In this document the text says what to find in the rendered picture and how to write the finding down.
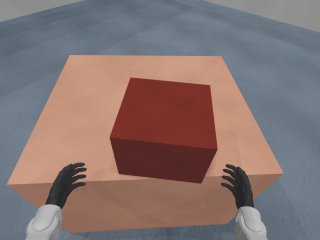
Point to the left robot forearm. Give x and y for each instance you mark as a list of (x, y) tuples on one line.
[(46, 223)]

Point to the right robot hand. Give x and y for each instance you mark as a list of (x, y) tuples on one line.
[(242, 190)]

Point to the right robot forearm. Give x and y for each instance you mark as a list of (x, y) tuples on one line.
[(249, 225)]

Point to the left robot hand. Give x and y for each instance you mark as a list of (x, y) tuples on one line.
[(62, 186)]

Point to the pedestal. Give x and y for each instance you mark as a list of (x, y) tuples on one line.
[(75, 127)]

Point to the carton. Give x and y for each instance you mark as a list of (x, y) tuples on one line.
[(165, 130)]

